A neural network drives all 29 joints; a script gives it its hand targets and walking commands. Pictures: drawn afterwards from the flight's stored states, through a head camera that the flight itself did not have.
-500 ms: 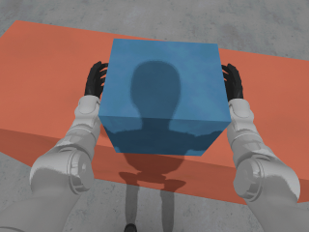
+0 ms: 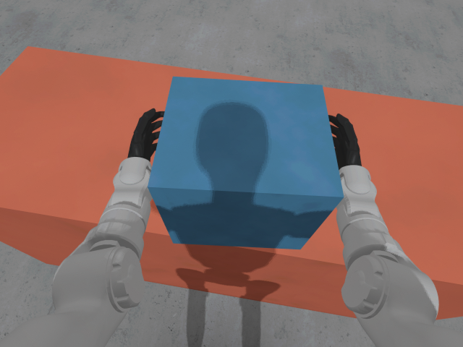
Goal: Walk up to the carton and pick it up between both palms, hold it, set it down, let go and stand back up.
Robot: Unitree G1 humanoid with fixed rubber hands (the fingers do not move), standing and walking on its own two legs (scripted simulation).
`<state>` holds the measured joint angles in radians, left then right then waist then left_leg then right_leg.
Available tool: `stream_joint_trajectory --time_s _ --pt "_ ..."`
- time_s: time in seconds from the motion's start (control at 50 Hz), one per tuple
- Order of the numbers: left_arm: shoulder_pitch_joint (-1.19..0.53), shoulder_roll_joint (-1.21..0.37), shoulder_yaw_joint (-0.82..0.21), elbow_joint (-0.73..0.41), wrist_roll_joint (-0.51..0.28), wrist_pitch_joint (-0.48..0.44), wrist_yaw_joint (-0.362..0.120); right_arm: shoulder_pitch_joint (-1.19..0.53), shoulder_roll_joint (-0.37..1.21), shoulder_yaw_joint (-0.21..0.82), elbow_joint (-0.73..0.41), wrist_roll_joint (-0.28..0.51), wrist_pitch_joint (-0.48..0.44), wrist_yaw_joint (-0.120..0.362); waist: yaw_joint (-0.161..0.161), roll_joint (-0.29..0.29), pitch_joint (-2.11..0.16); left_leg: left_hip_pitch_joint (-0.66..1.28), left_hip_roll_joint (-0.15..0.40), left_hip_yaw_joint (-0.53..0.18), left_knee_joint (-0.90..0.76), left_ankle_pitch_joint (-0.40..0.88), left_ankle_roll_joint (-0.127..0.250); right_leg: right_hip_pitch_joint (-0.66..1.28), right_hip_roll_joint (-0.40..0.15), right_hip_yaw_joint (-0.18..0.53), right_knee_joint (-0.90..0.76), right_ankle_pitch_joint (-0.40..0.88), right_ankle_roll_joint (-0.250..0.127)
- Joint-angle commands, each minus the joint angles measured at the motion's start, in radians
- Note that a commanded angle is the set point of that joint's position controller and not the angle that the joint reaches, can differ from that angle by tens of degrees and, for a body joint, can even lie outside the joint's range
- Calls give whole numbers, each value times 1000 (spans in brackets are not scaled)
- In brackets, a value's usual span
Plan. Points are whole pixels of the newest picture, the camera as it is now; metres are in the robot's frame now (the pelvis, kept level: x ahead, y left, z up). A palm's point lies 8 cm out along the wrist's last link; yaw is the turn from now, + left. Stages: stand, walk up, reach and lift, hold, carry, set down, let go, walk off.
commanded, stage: reach and lift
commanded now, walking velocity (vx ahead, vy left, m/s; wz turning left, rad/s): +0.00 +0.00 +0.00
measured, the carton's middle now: (242, 170) +0.44 +0.02 +0.00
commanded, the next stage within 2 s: none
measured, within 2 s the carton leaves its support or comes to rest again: leaves its support in 0.66 s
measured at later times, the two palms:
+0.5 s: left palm (136, 167) +0.39 +0.20 +0.05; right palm (346, 174) +0.41 -0.16 +0.06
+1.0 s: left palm (122, 159) +0.37 +0.20 +0.11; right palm (363, 172) +0.38 -0.16 +0.11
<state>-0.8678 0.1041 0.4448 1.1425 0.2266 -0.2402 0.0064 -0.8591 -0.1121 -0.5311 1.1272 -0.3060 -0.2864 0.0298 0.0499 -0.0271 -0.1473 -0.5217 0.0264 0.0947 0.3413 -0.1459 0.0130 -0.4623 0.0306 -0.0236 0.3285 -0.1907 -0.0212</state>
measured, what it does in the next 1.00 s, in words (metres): stands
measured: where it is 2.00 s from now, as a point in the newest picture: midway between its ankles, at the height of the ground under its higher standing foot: outside the picture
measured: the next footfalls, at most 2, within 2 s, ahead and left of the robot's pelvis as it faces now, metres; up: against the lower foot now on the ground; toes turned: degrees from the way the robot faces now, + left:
none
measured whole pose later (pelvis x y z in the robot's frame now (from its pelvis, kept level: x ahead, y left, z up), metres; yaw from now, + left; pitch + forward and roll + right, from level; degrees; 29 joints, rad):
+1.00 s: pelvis -0.03 +0.00 +0.01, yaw +2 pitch +9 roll -1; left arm -0.84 0.13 0.23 1.12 0.06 -0.08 0.05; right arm -0.79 -0.15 -0.31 1.11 -0.06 -0.16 -0.03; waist 0.02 -0.03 -0.15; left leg -0.35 0.01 0.07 0.29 -0.09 0.02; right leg -0.27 0.02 -0.06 0.26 -0.14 -0.02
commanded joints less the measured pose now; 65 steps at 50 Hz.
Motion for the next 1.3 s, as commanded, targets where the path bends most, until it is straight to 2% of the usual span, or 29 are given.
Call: stream_joint_trajectory --time_s 0.0,0.08,0.14,0.18,0.22,0.28,0.38,0.46,0.5,0.6,0.64,0.66,0.72,0.76,0.78,0.82,0.84,0.88,0.92,0.94,1.0,1.02,1.04,1.12,1.14,1.24,1.28 --pt "-437 -471 -185 -42 35 -45 -80 -427 541 261 7 -75 -70 111 24 -7 -536 321 18 0 61 494 5 277 -57 -35 81 680 67" --pt "-451 -485 -209 -66 29 -65 -75 -428 555 281 8 -65 -98 106 19 1 -574 342 18 3 67 525 -5 281 -53 -44 80 712 68" --pt "-446 -490 -205 -47 32 -74 -83 -443 550 285 -13 -70 -111 98 14 -24 -568 292 11 6 37 459 2 350 -54 -39 72 701 73" --pt "-433 -489 -214 -47 32 -73 -79 -429 551 300 -4 -56 -111 97 19 -15 -571 313 12 -1 34 466 -1 349 -55 -37 70 698 70" --pt "-432 -500 -224 -59 35 -64 -78 -430 535 302 -8 -50 -110 98 11 4 -553 321 13 -2 29 457 -7 336 -52 -41 57 664 62" --pt "-428 -498 -237 -57 34 -54 -77 -430 532 323 -18 -34 -101 96 16 2 -547 333 11 -2 23 438 -7 326 -46 -43 42 619 60" --pt "-458 -536 -318 -120 -18 -34 -62 -453 515 352 -40 7 -92 97 -2 27 -600 436 20 -21 49 495 -29 268 -24 -53 24 569 44" --pt "-522 -564 -373 -155 -64 -44 -56 -521 516 382 -104 32 -108 96 -8 38 -681 430 16 -28 59 502 -44 299 -24 -50 26 592 43" --pt "-559 -565 -386 -172 -83 -48 -57 -541 515 389 -118 39 -108 95 -15 21 -684 425 16 -33 47 470 -46 305 -19 -56 23 577 45" --pt "-622 -581 -431 -176 -132 -57 -54 -602 528 429 -144 75 -104 92 -15 33 -729 418 9 -40 56 437 -49 333 -20 -41 32 571 44" --pt "-644 -575 -434 -167 -149 -50 -58 -605 527 429 -128 94 -85 90 -27 27 -691 413 6 -42 45 402 -52 342 -19 -39 23 554 48" --pt "-638 -572 -432 -156 -154 -44 -64 -606 529 437 -127 104 -75 88 -28 28 -663 399 1 -47 41 370 -48 349 -25 -30 21 537 47" --pt "-658 -587 -451 -188 -171 -25 -66 -623 544 471 -163 146 -51 87 -25 33 -678 430 2 -53 42 389 -47 346 -20 -29 20 540 49" --pt "-646 -580 -444 -172 -172 -6 -74 -613 543 482 -151 162 -20 87 -31 26 -619 414 -4 -49 25 334 -43 367 -27 -23 8 498 51" --pt "-643 -585 -449 -202 -178 2 -77 -612 551 494 -180 178 -13 85 -32 23 -619 421 -2 -55 20 337 -42 373 -28 -20 8 501 49" --pt "-655 -583 -437 -199 -173 28 -81 -618 541 480 -166 183 13 88 -34 13 -570 426 -2 -54 0 284 -37 357 -28 -23 -17 419 47" --pt "-652 -591 -430 -210 -175 37 -84 -619 546 488 -183 188 20 89 -33 -1 -561 424 -3 -53 -4 286 -31 367 -29 -23 -19 420 49" --pt "-625 -569 -403 -192 -156 71 -89 -613 534 487 -182 202 49 90 -19 -4 -503 425 -3 -53 -25 231 -23 369 -33 -14 -38 353 45" --pt "-621 -574 -401 -228 -155 98 -91 -599 531 476 -185 210 67 91 -33 -9 -478 443 -1 -51 -39 234 -24 367 -31 -19 -49 330 44" --pt "-616 -574 -397 -249 -150 109 -90 -597 531 481 -202 217 71 92 -22 -3 -486 465 -2 -51 -35 244 -22 367 -31 -16 -55 322 44" --pt "-609 -571 -387 -278 -129 155 -92 -604 515 464 -217 223 94 93 -28 11 -425 486 -7 -43 -54 212 -20 355 -32 -18 -79 262 38" --pt "-596 -570 -380 -289 -127 167 -94 -607 519 468 -236 226 99 94 -23 -4 -416 489 -9 -42 -55 202 -14 365 -32 -13 -81 253 40" --pt "-605 -564 -383 -318 -125 178 -94 -598 517 460 -231 223 107 93 -32 1 -414 494 -11 -37 -60 193 -15 366 -32 -17 -84 241 42" --pt "-599 -603 -442 -434 -132 227 -84 -599 514 483 -297 246 114 91 -46 42 -472 574 -10 -43 -36 288 -32 361 -17 -26 -79 289 33" --pt "-577 -609 -468 -468 -139 237 -77 -601 523 517 -347 266 112 91 -38 47 -509 608 -8 -48 -18 340 -37 375 -14 -26 -73 329 35" --pt "-540 -598 -480 -527 -141 289 -80 -594 518 564 -396 299 145 81 -38 16 -445 579 -14 -54 -22 315 -26 398 -12 -19 -77 322 40" --pt "-496 -605 -497 -579 -134 318 -81 -552 518 588 -407 321 165 74 -49 32 -435 607 -18 -58 -18 353 -29 417 -9 -18 -73 364 41"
